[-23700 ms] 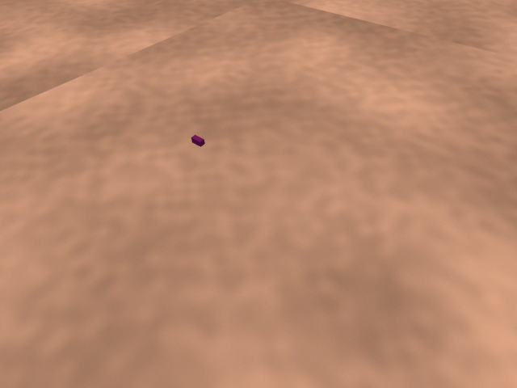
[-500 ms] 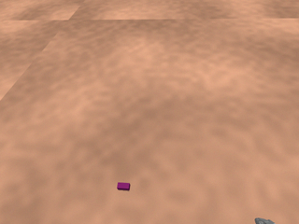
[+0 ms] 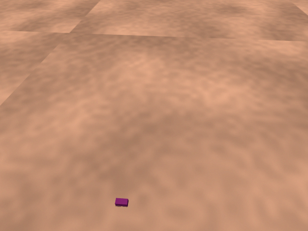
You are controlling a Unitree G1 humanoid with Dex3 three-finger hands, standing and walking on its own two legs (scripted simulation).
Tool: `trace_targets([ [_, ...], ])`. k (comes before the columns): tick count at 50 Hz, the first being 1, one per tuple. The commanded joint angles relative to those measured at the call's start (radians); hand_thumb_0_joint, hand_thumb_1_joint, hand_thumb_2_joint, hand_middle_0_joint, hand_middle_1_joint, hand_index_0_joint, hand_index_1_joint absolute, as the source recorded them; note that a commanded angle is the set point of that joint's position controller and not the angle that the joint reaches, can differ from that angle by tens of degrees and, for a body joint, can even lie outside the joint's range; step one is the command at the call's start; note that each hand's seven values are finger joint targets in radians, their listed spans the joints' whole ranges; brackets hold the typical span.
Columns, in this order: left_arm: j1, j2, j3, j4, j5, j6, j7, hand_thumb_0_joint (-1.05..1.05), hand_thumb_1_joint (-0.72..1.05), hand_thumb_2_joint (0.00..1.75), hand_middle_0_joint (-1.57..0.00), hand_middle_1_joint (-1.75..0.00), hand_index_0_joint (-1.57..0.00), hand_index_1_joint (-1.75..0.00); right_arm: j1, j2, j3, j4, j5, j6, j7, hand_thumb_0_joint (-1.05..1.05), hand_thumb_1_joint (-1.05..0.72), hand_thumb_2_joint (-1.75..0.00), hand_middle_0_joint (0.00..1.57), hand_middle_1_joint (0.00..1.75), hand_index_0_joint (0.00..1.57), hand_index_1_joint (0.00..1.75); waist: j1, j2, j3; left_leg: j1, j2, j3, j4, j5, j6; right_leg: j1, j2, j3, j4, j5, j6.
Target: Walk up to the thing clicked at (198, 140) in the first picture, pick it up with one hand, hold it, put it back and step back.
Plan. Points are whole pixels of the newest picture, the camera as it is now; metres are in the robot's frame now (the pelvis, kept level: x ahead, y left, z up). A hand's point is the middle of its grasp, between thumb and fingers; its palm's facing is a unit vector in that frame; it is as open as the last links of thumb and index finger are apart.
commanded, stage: stand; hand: left
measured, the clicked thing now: (121, 202) +0.47 +0.23 -0.76
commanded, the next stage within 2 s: none
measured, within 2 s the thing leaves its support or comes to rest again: neither
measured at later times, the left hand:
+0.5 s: hand out of the picture +0.09 +0.25 -0.15, palm faces -0.03 -0.94 -0.34, open 7.4 cm
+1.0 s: hand out of the picture +0.11 +0.25 -0.15, palm faces -0.02 -0.94 -0.34, open 7.4 cm
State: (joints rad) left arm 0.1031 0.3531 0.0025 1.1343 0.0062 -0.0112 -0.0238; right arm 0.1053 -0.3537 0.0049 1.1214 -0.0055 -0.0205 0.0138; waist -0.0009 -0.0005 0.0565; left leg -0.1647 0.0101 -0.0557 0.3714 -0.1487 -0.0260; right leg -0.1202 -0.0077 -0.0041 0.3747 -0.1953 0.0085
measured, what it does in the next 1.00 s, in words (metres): stands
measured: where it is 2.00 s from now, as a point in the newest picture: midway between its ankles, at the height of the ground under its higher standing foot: outside the picture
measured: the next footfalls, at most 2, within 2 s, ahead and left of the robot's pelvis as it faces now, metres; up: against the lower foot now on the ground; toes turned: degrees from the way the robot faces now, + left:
none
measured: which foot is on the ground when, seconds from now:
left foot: down 0.00-1.00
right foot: down 0.00-1.00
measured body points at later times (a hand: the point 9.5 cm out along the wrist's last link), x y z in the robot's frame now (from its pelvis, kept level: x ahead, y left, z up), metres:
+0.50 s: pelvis +0.01 -0.01 +0.00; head +0.02 -0.01 +0.45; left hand +0.09 +0.29 -0.13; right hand +0.09 -0.31 -0.13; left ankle +0.04 +0.13 -0.75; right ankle +0.01 -0.12 -0.75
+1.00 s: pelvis +0.02 -0.01 +0.00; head +0.04 -0.01 +0.45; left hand +0.11 +0.30 -0.13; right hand +0.10 -0.31 -0.13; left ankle +0.04 +0.14 -0.75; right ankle +0.01 -0.12 -0.75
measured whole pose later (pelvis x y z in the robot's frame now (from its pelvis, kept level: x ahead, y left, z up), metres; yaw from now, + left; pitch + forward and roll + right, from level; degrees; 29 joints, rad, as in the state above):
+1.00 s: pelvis +0.02 -0.01 +0.00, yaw +0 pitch -2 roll +0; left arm 0.08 0.35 0.01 1.14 0.01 0.00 -0.02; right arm 0.09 -0.35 0.02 1.14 0.00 -0.01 0.00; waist 0.00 0.01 0.06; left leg -0.13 0.02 -0.05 0.32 -0.16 -0.03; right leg -0.09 0.00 0.00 0.33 -0.20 0.00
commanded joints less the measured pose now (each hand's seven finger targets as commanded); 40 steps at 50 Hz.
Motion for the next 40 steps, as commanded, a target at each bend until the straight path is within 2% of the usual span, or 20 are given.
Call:
trace_targets([
  [1,-0.045,0.215,0.040,-0.046,0.001,-0.026,0.017,0.00,0.90,0.90,-0.20,-0.30,-0.20,-0.30,-0.058,-0.217,-0.046,-0.056,-0.002,-0.022,-0.014,0.00,-0.90,-0.90,0.20,0.30,0.20,0.30,0.003,0.019,-0.046,-0.013,0.109,-0.105,-0.109,-0.073,0.040,-0.024,-0.104,0.099,-0.089,-0.025,-0.031],
  [5,-0.046,0.224,0.039,-0.044,0.004,-0.029,0.022,0.00,0.90,0.90,-0.20,-0.30,-0.20,-0.30,-0.053,-0.213,-0.048,-0.051,-0.001,-0.014,-0.011,0.00,-0.90,-0.90,0.20,0.30,0.20,0.30,-0.007,-0.012,-0.038,0.001,0.098,-0.095,-0.089,-0.085,0.041,-0.061,-0.109,0.112,-0.124,-0.087,-0.028],
  [8,-0.044,0.216,0.037,-0.045,0.002,-0.031,0.022,0.00,0.90,0.90,-0.20,-0.30,-0.20,-0.30,-0.059,-0.216,-0.047,-0.051,-0.003,-0.017,-0.011,0.00,-0.90,-0.90,0.20,0.30,0.20,0.30,-0.005,-0.005,-0.075,0.033,0.109,-0.088,-0.072,0.026,0.044,-0.030,-0.115,0.109,-0.109,0.019,-0.030],
  [10,-0.035,0.219,0.039,-0.044,0.000,-0.031,0.023,0.00,0.90,0.90,-0.20,-0.30,-0.20,-0.30,-0.059,-0.219,-0.046,-0.046,-0.003,-0.018,-0.013,0.00,-0.90,-0.90,0.20,0.30,0.20,0.30,-0.001,-0.005,-0.087,0.037,0.109,-0.083,-0.069,0.051,0.044,-0.016,-0.114,0.106,-0.105,0.051,-0.029],
  [15,-0.039,0.223,0.038,-0.039,0.000,-0.027,0.025,0.00,0.90,0.90,-0.20,-0.30,-0.20,-0.30,-0.058,-0.212,-0.041,-0.041,-0.002,-0.011,-0.013,0.00,-0.90,-0.90,0.20,0.30,0.20,0.30,-0.003,-0.018,-0.050,0.014,0.103,-0.083,-0.080,-0.004,0.040,-0.033,-0.113,0.107,-0.118,-0.016,-0.027],
  [18,-0.030,0.220,0.039,-0.041,-0.001,-0.030,0.026,0.00,0.90,0.90,-0.20,-0.30,-0.20,-0.30,-0.052,-0.217,-0.040,-0.040,0.000,-0.014,-0.014,0.00,-0.90,-0.90,0.20,0.30,0.20,0.30,-0.002,-0.003,-0.094,0.030,0.111,-0.079,-0.064,0.110,0.042,0.018,-0.117,0.101,-0.101,0.103,-0.025],
  [20,-0.026,0.217,0.039,-0.040,-0.001,-0.029,0.027,0.00,0.90,0.90,-0.20,-0.30,-0.20,-0.30,-0.058,-0.218,-0.038,-0.038,0.000,-0.014,-0.015,0.00,-0.90,-0.90,0.20,0.30,0.20,0.30,0.003,0.004,-0.089,0.025,0.108,-0.076,-0.066,0.094,0.040,0.017,-0.115,0.098,-0.104,0.094,-0.023],
  [23,-0.030,0.215,0.038,-0.040,-0.002,-0.028,0.027,0.00,0.90,0.90,-0.20,-0.30,-0.20,-0.30,-0.064,-0.217,-0.036,-0.039,0.001,-0.014,-0.017,0.00,-0.90,-0.90,0.20,0.30,0.20,0.30,0.004,0.002,-0.095,0.042,0.113,-0.075,-0.062,0.141,0.039,0.022,-0.117,0.094,-0.098,0.136,-0.023],
  [28,-0.042,0.216,0.041,-0.040,0.000,-0.021,0.026,0.00,0.90,0.90,-0.20,-0.30,-0.20,-0.30,-0.050,-0.214,-0.031,-0.034,0.000,-0.010,-0.019,0.00,-0.90,-0.90,0.20,0.30,0.20,0.30,0.000,0.008,-0.069,0.013,0.112,-0.077,-0.090,0.062,0.034,0.013,-0.111,0.092,-0.105,0.057,-0.024],
  [29,-0.043,0.222,0.044,-0.044,0.000,-0.020,0.027,0.00,0.90,0.90,-0.20,-0.30,-0.20,-0.30,-0.060,-0.215,-0.033,-0.036,-0.002,-0.011,-0.020,0.00,-0.90,-0.90,0.20,0.30,0.20,0.30,0.007,0.009,-0.080,0.025,0.114,-0.078,-0.083,0.096,0.034,0.025,-0.114,0.092,-0.101,0.079,-0.027],
  [33,-0.046,0.220,0.043,-0.046,0.000,-0.024,0.029,0.00,0.90,0.90,-0.20,-0.30,-0.20,-0.30,-0.048,-0.216,-0.034,-0.038,0.001,-0.012,-0.020,0.00,-0.90,-0.90,0.20,0.30,0.20,0.30,-0.001,-0.001,-0.100,0.042,0.114,-0.071,-0.067,0.156,0.033,0.042,-0.119,0.092,-0.100,0.145,-0.024],
  [40,-0.045,0.214,0.044,-0.050,-0.003,-0.021,0.028,0.00,0.90,0.90,-0.20,-0.30,-0.20,-0.30,-0.053,-0.218,-0.033,-0.038,-0.001,-0.014,-0.023,0.00,-0.90,-0.90,0.20,0.30,0.20,0.30,0.005,0.015,-0.107,0.053,0.119,-0.067,-0.071,0.200,0.032,0.051,-0.117,0.086,-0.089,0.176,-0.025],
])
